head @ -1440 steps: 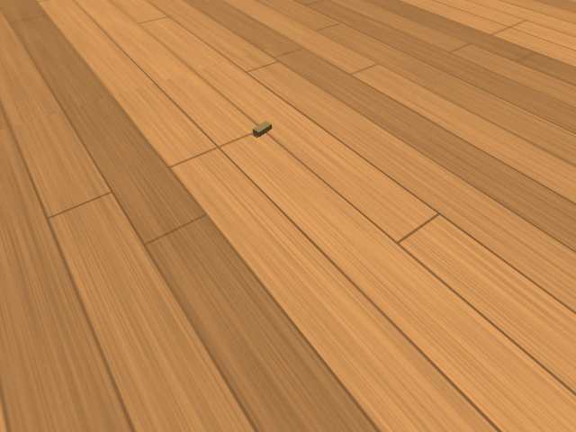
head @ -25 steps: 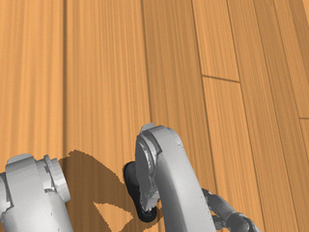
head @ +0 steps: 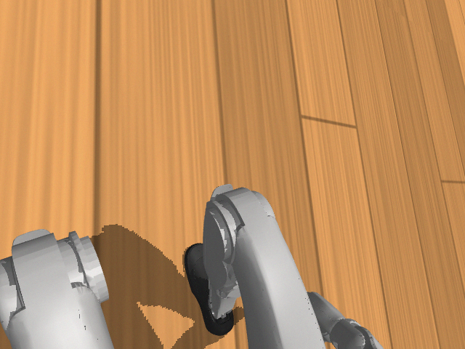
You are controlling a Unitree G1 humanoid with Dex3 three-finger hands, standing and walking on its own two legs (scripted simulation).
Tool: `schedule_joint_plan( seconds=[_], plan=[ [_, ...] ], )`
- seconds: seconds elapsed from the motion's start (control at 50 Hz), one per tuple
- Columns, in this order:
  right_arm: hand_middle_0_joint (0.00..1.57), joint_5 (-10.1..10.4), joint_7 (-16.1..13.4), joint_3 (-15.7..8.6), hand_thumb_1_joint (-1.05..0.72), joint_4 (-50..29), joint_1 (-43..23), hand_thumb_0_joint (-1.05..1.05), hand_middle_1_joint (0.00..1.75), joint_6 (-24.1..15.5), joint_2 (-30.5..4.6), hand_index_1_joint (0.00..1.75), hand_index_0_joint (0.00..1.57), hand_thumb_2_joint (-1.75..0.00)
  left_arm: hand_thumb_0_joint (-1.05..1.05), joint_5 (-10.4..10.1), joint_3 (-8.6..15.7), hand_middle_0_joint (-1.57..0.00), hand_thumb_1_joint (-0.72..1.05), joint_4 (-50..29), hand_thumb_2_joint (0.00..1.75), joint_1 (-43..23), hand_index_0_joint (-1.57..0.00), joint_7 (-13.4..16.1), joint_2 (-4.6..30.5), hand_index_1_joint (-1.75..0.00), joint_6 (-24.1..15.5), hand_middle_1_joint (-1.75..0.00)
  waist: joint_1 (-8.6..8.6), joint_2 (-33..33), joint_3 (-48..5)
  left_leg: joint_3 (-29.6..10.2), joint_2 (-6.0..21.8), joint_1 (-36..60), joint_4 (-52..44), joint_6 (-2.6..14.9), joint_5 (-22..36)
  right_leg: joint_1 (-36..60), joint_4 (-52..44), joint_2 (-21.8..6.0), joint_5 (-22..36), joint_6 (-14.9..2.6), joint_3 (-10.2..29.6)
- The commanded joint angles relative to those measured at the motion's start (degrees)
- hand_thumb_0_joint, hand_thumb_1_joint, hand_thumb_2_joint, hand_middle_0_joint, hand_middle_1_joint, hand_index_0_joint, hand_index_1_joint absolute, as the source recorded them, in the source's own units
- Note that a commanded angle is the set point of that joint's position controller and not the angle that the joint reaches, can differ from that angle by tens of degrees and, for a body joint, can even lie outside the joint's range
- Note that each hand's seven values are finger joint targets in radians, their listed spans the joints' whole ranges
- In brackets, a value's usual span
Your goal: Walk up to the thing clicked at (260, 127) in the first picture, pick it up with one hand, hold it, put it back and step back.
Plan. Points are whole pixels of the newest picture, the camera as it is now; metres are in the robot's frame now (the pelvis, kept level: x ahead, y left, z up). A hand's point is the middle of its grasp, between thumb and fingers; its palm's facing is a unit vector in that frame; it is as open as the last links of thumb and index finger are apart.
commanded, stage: rest palm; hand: left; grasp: from above
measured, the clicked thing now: out of the picture +0.43 +0.40 -0.27
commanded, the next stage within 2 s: close in 0.68 s
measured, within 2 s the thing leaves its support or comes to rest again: neither
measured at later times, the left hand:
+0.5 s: hand out of the picture +0.40 +0.38 -0.23, palm faces -0.46 -0.15 -0.87, open 14.2 cm
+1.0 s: hand out of the picture +0.40 +0.38 -0.24, palm faces -0.48 -0.15 -0.86, open 13.9 cm
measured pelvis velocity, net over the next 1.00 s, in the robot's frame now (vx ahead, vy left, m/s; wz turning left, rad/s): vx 0.00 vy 0.00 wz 0.00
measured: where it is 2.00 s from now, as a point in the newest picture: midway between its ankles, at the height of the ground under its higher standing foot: (155, 335)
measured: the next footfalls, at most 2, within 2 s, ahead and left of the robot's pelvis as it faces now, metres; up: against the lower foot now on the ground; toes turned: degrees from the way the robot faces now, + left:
none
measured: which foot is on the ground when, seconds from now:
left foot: down 0.00-1.00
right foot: down 0.00-1.00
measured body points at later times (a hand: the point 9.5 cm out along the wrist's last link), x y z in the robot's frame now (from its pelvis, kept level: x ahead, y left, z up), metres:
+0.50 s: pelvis +0.00 +0.00 +0.00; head +0.24 +0.16 +0.34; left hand +0.42 +0.39 -0.18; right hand +0.10 -0.25 -0.06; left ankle +0.06 +0.12 -0.26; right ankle +0.12 -0.14 -0.25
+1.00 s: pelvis +0.00 +0.00 +0.00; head +0.25 +0.16 +0.34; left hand +0.42 +0.39 -0.19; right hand +0.11 -0.26 -0.06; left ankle +0.06 +0.12 -0.26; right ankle +0.12 -0.14 -0.25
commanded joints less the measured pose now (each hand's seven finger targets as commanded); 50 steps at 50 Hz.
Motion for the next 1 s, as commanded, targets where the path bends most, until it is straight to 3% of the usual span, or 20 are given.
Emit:
schedule_joint_plan(
  seconds=[0.0,0.06,0.12,0.22,0.3,0.32,0.38,0.46,0.5,0.56,0.58,0.6,0.64,0.66,0.68,0.72,0.76,0.82,0.9,0.98],
  plan=[
    [0.2,-0.41,-0.85,-7.05,-0.89,-0.13,6.61,0.0,0.3,0.2,-19.91,0.3,0.2,-0.9,0.0,0.19,0.82,-0.06,-0.53,-7.31,0.99,-13.15,-0.04,4.08,15.3,-0.98,-0.21,-0.96,-0.77,34.16,-34.53,6.49,2.33,30.8,-18.02,-0.65,15.58,14.01,-8.94,1.86,14.78,-4.81,-8.4],
    [0.2,-0.78,-0.59,-6.94,-0.89,-0.38,6.57,0.0,0.3,-0.45,-19.83,0.3,0.2,-0.9,0.0,-0.42,-0.49,-0.06,-0.52,-4.13,0.98,-12.74,-0.05,4.67,12.87,-0.99,0.85,-0.98,-2.18,31.23,-32.58,6.64,2.24,28.7,-17.04,-0.11,13.29,13.05,-9.41,1.77,13.82,-4.45,-8.43],
    [0.2,-0.6,-0.84,-7.22,-0.89,2.15,8.57,0.0,0.3,-0.56,-19.78,0.3,0.2,-0.9,0.0,-0.78,-1.81,-0.06,-0.52,-3.56,0.98,-14.4,-0.05,5.08,12.11,-0.99,1.59,-0.98,-2.17,31.13,-32.01,6.69,1.94,27.35,-17.32,0.0,12.74,12.58,-10.0,1.84,13.6,-4.48,-8.28],
    [0.2,0.17,-0.8,-6.75,-0.89,-0.03,6.78,0.0,0.3,-1.56,-19.59,0.3,0.2,-0.9,0.0,-1.21,-1.45,-0.06,-0.51,-1.23,0.98,-13.65,-0.05,4.07,12.98,-0.99,2.88,-0.99,-1.45,30.86,-31.76,5.76,2.04,27.8,-18.24,-0.14,11.71,11.37,-8.68,1.43,12.51,-4.73,-8.35],
    [0.2,0.2,-1.03,-6.89,-0.89,-0.06,6.93,0.0,0.3,-1.47,-20.42,0.3,0.2,-0.9,0.0,-2.25,0.32,-0.07,-0.53,-6.24,0.99,-16.5,-0.05,3.93,15.83,-0.98,2.43,-0.96,-0.85,34.12,-35.87,5.53,2.07,30.6,-18.58,-0.65,14.5,13.17,-7.98,1.33,14.53,-4.79,-8.43],
    [0.2,0.08,-0.97,-6.7,-0.89,-0.44,6.27,0.0,0.3,-1.58,-20.04,0.3,0.2,-0.9,0.0,-1.85,-0.49,-0.07,-0.54,-5.09,1.0,-15.04,-0.04,3.65,14.82,-0.99,2.55,-0.96,-0.81,33.7,-35.95,5.82,2.2,30.4,-17.86,-0.51,14.58,13.84,-8.13,1.48,14.74,-4.77,-8.11],
    [0.2,0.01,-0.65,-6.08,-0.89,-0.33,6.44,0.0,0.3,-1.65,-19.4,0.3,0.2,-0.9,0.0,-1.99,-0.79,-0.06,-0.54,-3.88,0.99,-13.0,-0.04,3.31,13.72,-0.98,2.5,-0.96,-1.5,32.46,-33.7,6.16,2.04,29.15,-17.27,-0.43,15.19,13.6,-8.01,1.45,15.52,-4.37,-8.44],
    [0.2,0.01,-0.82,-6.22,-0.89,-0.13,7.48,0.0,0.3,-1.24,-20.28,0.3,0.2,-0.9,0.0,-1.66,1.31,-0.06,-0.53,-3.83,0.99,-12.08,-0.04,3.46,16.55,-0.98,2.42,-0.97,-0.61,33.56,-34.1,6.25,2.03,29.58,-18.12,-0.63,16.79,14.32,-8.45,1.54,16.14,-4.6,-8.42],
    [0.2,-0.08,-0.66,-5.58,-0.89,-0.32,6.46,0.0,0.3,-1.23,-19.52,0.3,0.2,-0.9,0.0,-2.39,0.54,-0.07,-0.54,-1.78,1.0,-9.84,-0.04,3.32,14.68,-0.97,2.19,-0.94,-0.77,31.43,-32.07,6.01,1.99,27.64,-18.23,-0.49,14.94,13.43,-8.24,1.59,14.71,-4.56,-8.61],
    [0.2,-0.26,-0.74,-6.93,-0.89,-0.17,7.55,0.0,0.3,-1.25,-20.56,0.3,0.2,-0.9,0.0,-2.03,-0.1,-0.06,-0.54,-8.62,1.0,-16.06,-0.04,3.1,15.62,-0.98,1.53,-0.96,-1.06,35.34,-34.76,6.21,2.09,29.93,-18.04,-0.61,14.96,13.66,-8.26,1.45,14.97,-4.83,-8.23],
    [0.2,-0.49,-0.7,-6.27,-0.89,-0.69,7.43,0.0,0.3,-1.25,-20.3,0.3,0.2,-0.9,0.0,-2.01,1.42,-0.06,-0.53,-4.7,0.99,-12.73,-0.05,3.22,16.59,-0.99,1.91,-0.97,-1.16,33.41,-35.48,6.3,2.09,29.95,-17.49,-0.36,15.27,15.01,-8.58,1.49,15.28,-4.62,-8.39],
    [0.2,-0.39,-0.61,-6.14,-0.89,-0.75,7.71,0.0,0.3,-1.21,-20.29,0.3,0.2,-0.9,0.0,-2.17,0.88,-0.07,-0.54,-3.74,1.01,-11.24,-0.04,3.13,15.51,-0.98,1.98,-0.95,-1.55,31.73,-34.17,6.46,2.01,28.82,-17.19,-0.16,15.17,14.87,-8.74,1.48,15.42,-4.3,-8.5],
    [0.2,-0.45,-0.8,-6.14,-0.89,-0.55,8.11,0.0,0.3,-0.93,-20.19,0.3,0.2,-0.9,0.0,-2.13,2.4,-0.07,-0.54,-6.19,1.01,-12.79,-0.04,3.67,17.36,-0.97,1.24,-0.94,-0.9,32.76,-36.41,6.4,2.03,29.34,-17.47,-0.21,15.79,16.05,-8.95,1.55,15.91,-4.46,-8.24],
    [0.2,-0.41,-0.87,-6.79,-0.89,-0.72,7.49,0.0,0.3,-1.08,-20.52,0.3,0.2,-0.9,0.0,-2.11,0.62,-0.06,-0.54,-4.93,1.0,-12.9,-0.04,3.37,15.51,-0.98,1.26,-0.95,-1.39,32.28,-34.33,6.37,2.1,28.69,-17.39,-0.21,14.52,14.56,-8.62,1.47,14.75,-4.59,-8.08],
    [0.2,-0.52,-0.89,-6.5,-0.89,-0.38,7.85,0.0,0.3,-0.94,-20.41,0.3,0.2,-0.9,0.0,-2.31,1.38,-0.06,-0.54,-3.77,1.0,-12.24,-0.04,3.32,15.69,-0.98,1.23,-0.96,-1.6,31.26,-33.85,6.18,2.01,27.84,-17.68,-0.14,14.06,14.79,-9.28,1.55,14.35,-4.43,-8.59],
    [0.2,-0.72,-0.84,-6.31,-0.89,-0.58,7.96,0.0,0.3,-0.98,-20.29,0.3,0.2,-0.9,0.0,-2.09,-0.37,-0.06,-0.54,-2.03,1.01,-11.04,-0.03,2.94,13.63,-0.98,1.46,-0.96,-2.34,29.45,-31.91,6.51,1.93,26.56,-16.9,0.18,13.17,14.16,-9.49,1.64,14.09,-4.2,-8.32],
    [0.2,-0.3,-1.18,-6.63,-0.89,-0.41,7.15,0.0,0.3,-1.03,-20.46,0.3,0.2,-0.9,0.0,-2.52,0.36,-0.06,-0.53,-5.7,1.0,-14.11,-0.04,3.12,15.53,-0.99,0.96,-0.97,-1.26,31.04,-33.3,6.52,1.93,27.17,-17.45,-0.03,12.4,14.0,-9.51,1.6,13.08,-4.56,-8.07],
    [0.2,-0.47,-0.97,-5.61,-0.89,-0.59,6.68,0.0,0.3,-1.22,-19.51,0.3,0.2,-0.9,0.0,-2.38,-1.49,-0.11,-0.46,-2.38,0.97,-11.16,-0.09,2.71,12.99,-0.96,1.01,-0.94,-1.94,29.8,-32.07,6.52,2.04,27.57,-16.6,0.15,13.31,14.07,-9.04,1.56,13.84,-4.4,-8.07],
    [0.2,-0.67,-1.32,-5.46,-0.89,-0.18,6.91,0.0,0.3,-0.89,-19.86,0.3,0.2,-0.9,0.0,-2.48,0.4,-0.12,-0.44,-5.14,0.95,-13.89,-0.11,3.73,16.04,-0.95,0.12,-0.94,-1.31,31.18,-35.06,6.45,1.97,28.93,-16.91,-0.01,14.49,15.61,-9.0,1.44,14.61,-4.53,-8.27],
    [0.2,-1.14,-1.43,-5.94,-0.88,0.23,6.63,0.0,0.3,-0.73,-20.57,0.3,0.2,-0.9,0.0,-1.57,0.02,-0.13,-0.4,-5.26,0.92,-13.22,-0.12,4.8,15.53,-0.94,0.3,-0.94,-1.24,32.36,-34.35,6.57,2.11,30.07,-17.29,-0.34,15.38,14.73,-8.72,1.64,14.98,-4.67,-8.41]
  ],
)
